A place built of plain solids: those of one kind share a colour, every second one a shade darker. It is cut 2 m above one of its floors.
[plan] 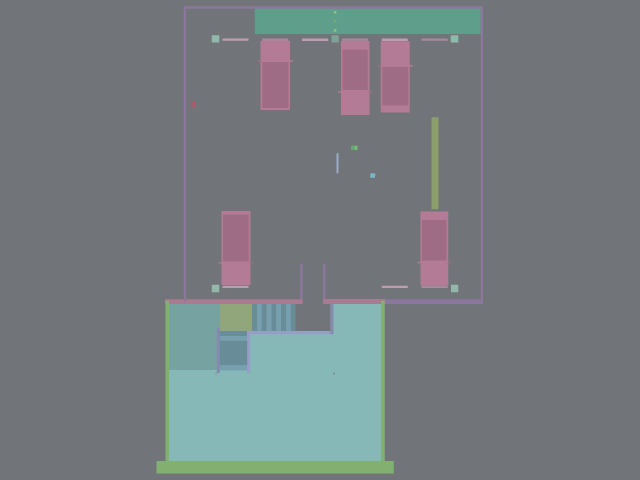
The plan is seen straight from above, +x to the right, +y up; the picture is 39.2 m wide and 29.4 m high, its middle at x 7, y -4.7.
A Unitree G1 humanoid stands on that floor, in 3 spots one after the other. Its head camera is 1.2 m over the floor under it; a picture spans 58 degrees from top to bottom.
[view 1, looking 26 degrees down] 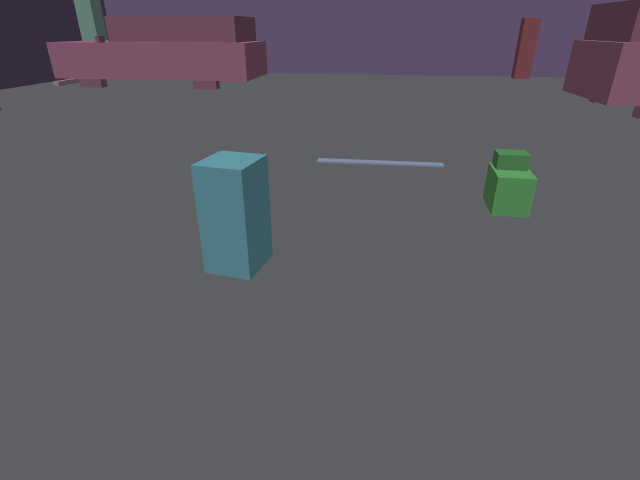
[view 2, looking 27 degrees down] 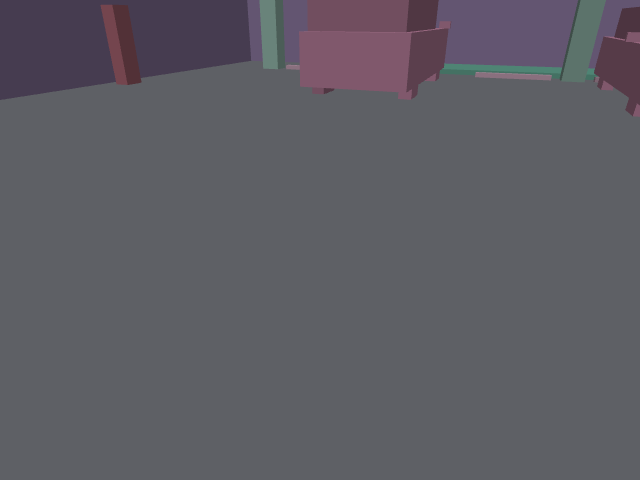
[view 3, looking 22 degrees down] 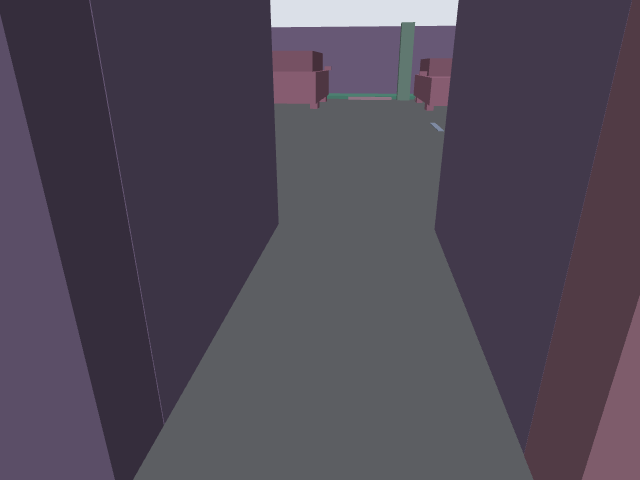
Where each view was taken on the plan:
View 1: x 12.30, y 0.00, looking -172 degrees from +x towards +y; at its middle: ground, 2.74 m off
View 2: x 6.57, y -3.78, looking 112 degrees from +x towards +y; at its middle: ground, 2.64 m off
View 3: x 6.62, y -9.45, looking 96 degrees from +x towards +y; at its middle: ground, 3.20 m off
